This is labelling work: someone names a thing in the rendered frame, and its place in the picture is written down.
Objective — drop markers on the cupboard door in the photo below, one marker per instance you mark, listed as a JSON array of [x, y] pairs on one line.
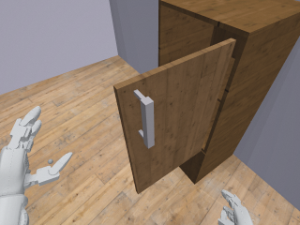
[[185, 93]]

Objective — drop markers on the robot left hand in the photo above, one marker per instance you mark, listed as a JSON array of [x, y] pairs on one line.
[[14, 161]]

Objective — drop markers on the robot left forearm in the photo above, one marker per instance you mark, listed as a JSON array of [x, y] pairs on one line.
[[12, 210]]

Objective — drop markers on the robot right hand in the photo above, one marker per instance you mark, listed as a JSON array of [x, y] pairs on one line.
[[238, 216]]

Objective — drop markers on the handle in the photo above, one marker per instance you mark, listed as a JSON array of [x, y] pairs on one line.
[[148, 120]]

